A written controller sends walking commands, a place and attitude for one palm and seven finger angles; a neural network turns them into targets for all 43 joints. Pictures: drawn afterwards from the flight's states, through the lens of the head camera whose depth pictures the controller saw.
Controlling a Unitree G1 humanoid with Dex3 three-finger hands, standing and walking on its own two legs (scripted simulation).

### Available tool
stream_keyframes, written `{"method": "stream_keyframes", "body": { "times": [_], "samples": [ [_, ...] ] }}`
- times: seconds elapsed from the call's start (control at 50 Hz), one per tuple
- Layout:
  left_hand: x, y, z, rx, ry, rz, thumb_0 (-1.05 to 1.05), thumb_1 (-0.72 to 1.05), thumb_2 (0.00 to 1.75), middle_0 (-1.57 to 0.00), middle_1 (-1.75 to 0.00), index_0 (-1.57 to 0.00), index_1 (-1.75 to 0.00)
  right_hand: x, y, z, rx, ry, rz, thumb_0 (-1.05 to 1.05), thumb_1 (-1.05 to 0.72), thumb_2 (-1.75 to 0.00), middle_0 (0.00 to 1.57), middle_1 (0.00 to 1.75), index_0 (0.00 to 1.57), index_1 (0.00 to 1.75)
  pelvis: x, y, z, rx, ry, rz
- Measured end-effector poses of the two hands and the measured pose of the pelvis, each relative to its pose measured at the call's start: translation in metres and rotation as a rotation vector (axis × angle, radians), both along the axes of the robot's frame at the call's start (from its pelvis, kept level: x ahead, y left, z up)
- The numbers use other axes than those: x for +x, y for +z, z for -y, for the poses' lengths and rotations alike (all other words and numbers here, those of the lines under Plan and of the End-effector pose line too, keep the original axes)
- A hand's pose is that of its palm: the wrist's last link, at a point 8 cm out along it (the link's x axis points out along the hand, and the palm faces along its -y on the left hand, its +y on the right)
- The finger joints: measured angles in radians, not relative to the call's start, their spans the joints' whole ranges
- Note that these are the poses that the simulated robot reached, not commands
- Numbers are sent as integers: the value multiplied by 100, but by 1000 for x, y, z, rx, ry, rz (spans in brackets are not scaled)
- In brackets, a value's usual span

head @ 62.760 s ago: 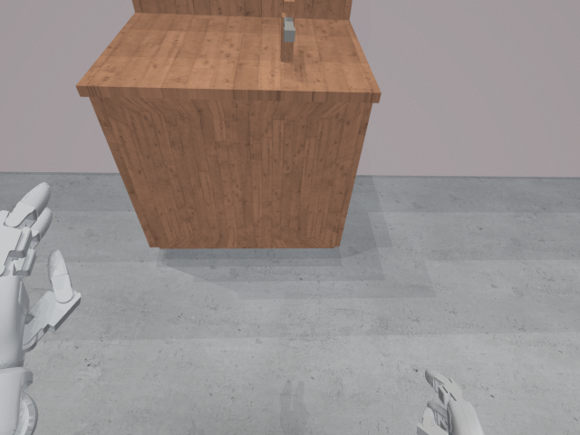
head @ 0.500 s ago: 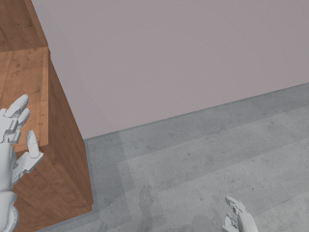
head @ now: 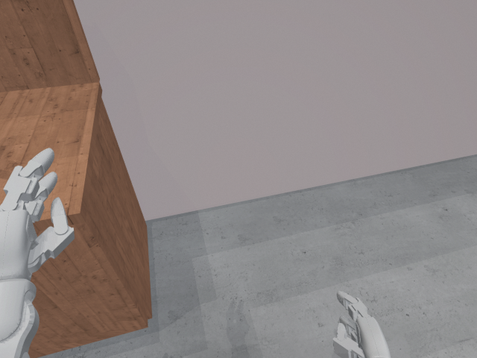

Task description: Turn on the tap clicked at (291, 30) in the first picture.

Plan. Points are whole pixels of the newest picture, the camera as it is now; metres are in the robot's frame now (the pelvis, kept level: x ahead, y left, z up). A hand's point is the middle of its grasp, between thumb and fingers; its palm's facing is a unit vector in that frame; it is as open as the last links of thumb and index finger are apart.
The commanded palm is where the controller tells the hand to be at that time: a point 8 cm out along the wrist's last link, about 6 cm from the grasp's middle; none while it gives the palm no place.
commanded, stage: turn the palm inward beside the body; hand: left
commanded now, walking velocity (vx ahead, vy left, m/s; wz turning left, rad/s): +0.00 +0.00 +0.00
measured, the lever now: out of the picture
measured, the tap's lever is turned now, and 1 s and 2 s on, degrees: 62 62 62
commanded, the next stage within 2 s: reach beside the lever's end, fingers flat in 1.84 s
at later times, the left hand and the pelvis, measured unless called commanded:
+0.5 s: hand (73, 231) +0.20 +0.24 +0.18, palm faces +0.49 -0.84 -0.23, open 7.4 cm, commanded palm +0.15 +0.27 +0.19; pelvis +0.01 -0.04 -0.01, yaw +0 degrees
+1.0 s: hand (58, 237) +0.19 +0.25 +0.19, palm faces +0.49 -0.86 -0.14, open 7.4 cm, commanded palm +0.13 +0.27 +0.20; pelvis +0.00 -0.01 +0.00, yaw +1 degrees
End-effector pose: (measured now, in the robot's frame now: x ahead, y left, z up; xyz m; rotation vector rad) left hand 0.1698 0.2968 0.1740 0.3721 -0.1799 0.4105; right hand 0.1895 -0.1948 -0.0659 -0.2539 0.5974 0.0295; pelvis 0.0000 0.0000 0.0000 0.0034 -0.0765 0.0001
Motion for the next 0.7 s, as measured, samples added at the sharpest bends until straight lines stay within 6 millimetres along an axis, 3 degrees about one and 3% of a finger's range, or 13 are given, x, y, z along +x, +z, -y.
{"method": "stream_keyframes", "body": {
  "times": [0.14,0.28,0.42,0.56,0.7],
  "samples": [
    [-14,13,-11,-15,105,29,2,89,90,-20,-31,-21,-30,12,-7,26,-19,7,-4,1,-90,-90,21,30,20,30,2,-1,22,1,34,0],
    [-3,9,6,-58,59,-16,2,89,90,-20,-30,-21,-30,14,-9,51,-7,-49,16,1,-90,-90,21,30,20,30,6,-3,37,14,23,-16],
    [-6,11,16,-78,64,17,2,89,90,-20,-31,-21,-30,7,-9,68,5,-93,30,1,-91,-90,21,30,20,30,8,-6,43,19,10,-25],
    [-15,11,20,-109,83,24,2,89,90,-20,-31,-21,-30,-1,-12,68,10,-107,29,1,-91,-90,20,30,20,30,5,-7,41,15,11,-17],
    [-19,12,23,-136,78,28,2,89,90,-20,-30,-21,-30,-2,-9,50,28,-90,56,1,-91,-90,20,30,20,30,0,-5,33,7,18,2]
  ]
}}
